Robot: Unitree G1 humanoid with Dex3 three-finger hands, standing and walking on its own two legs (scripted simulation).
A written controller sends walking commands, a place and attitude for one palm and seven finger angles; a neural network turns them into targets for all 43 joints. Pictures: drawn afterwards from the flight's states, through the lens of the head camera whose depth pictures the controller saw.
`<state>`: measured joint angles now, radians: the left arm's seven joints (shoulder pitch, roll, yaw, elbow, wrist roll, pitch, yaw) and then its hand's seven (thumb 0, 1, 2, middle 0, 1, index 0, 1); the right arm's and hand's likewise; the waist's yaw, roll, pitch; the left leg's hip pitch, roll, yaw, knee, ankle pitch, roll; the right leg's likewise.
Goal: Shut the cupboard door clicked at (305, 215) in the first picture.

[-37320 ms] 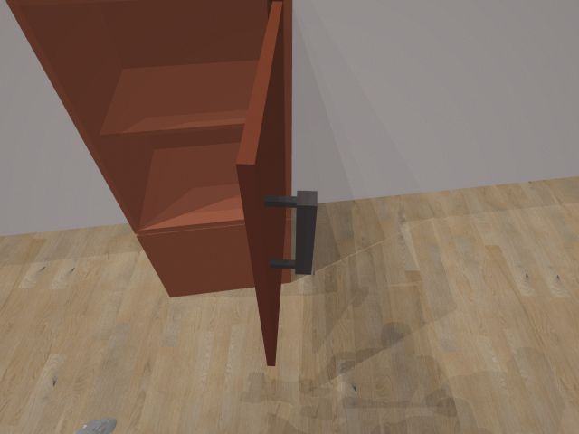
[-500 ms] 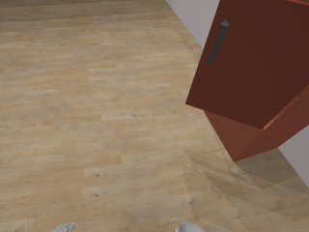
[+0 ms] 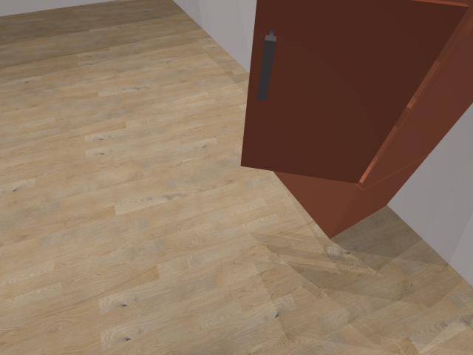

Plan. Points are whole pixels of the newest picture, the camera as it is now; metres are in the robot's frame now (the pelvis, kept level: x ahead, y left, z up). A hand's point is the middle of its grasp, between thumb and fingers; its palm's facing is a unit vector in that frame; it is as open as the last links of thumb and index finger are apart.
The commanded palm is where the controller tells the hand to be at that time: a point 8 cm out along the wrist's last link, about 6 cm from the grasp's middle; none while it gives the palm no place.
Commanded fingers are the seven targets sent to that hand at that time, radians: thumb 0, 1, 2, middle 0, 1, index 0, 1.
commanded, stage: take the last steps up to it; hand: left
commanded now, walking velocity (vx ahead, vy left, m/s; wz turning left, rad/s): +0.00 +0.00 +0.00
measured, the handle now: (266, 65) +0.74 -0.03 +0.09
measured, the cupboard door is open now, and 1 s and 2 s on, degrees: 51 51 51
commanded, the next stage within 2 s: come to a stop and stand still in 0.82 s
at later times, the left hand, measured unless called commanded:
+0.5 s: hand (178, 340) +0.17 +0.12 -0.15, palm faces -0.13 -0.97 -0.21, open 7.4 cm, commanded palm none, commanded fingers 0.00 0.90 0.90 -0.20 -0.30 -0.20 -0.30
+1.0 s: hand (215, 277) +0.30 +0.06 -0.16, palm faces -0.13 -0.97 -0.19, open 7.3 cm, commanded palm none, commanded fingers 0.00 0.90 0.90 -0.20 -0.30 -0.20 -0.30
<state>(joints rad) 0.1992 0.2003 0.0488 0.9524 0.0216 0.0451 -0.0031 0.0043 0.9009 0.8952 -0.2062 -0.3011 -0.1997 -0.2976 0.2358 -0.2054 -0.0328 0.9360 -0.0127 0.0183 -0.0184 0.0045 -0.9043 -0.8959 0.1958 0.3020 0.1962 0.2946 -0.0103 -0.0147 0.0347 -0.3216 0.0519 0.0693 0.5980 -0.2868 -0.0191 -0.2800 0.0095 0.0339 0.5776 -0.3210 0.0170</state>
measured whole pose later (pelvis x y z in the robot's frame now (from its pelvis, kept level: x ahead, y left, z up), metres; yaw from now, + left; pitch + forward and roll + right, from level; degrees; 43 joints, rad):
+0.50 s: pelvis +0.06 -0.06 +0.01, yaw -8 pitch +0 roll -1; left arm 0.19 0.19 0.06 0.99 0.03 -0.01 -0.03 0.00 0.91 0.90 -0.20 -0.30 -0.20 -0.30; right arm 0.37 -0.24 -0.06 1.09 -0.02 0.04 -0.01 0.01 -0.90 -0.90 0.20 0.30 0.20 0.29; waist -0.03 0.05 0.02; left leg -0.34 0.13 0.08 0.94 -0.50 -0.01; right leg -0.25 0.00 -0.08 0.52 -0.27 -0.04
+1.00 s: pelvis +0.22 -0.12 +0.01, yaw -8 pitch +0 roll -1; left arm 0.20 0.19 0.05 1.04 0.03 0.00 -0.02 0.01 0.92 0.90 -0.20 -0.30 -0.19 -0.30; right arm 0.34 -0.15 -0.02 1.06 -0.03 -0.02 -0.02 0.00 -0.91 -0.90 0.20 0.30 0.20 0.30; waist -0.03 0.01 0.05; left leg -0.18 0.09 0.13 0.46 -0.27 -0.02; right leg -0.40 -0.06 -0.06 0.69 -0.28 0.00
